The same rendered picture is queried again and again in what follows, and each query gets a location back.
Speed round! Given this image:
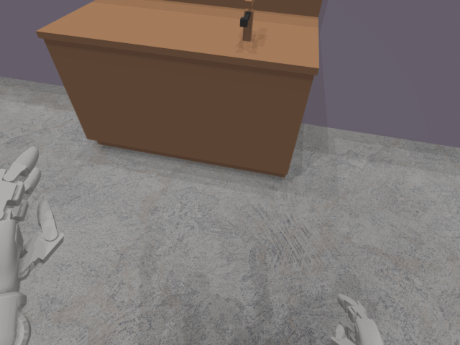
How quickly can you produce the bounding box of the left robot forearm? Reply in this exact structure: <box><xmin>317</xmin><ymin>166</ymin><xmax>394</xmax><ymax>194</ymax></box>
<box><xmin>0</xmin><ymin>292</ymin><xmax>31</xmax><ymax>345</ymax></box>

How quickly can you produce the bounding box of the robot right hand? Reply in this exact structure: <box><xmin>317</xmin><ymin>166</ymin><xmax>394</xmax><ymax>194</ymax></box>
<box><xmin>331</xmin><ymin>294</ymin><xmax>385</xmax><ymax>345</ymax></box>

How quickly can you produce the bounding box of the tap lever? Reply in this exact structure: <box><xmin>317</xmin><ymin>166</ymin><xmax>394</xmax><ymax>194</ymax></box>
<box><xmin>240</xmin><ymin>11</ymin><xmax>251</xmax><ymax>27</ymax></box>

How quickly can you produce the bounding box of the counter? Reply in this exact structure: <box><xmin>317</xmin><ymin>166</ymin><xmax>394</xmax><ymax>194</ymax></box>
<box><xmin>36</xmin><ymin>0</ymin><xmax>323</xmax><ymax>178</ymax></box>

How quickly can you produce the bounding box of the robot left hand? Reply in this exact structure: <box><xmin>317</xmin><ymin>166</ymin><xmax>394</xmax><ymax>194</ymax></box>
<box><xmin>0</xmin><ymin>147</ymin><xmax>64</xmax><ymax>293</ymax></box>

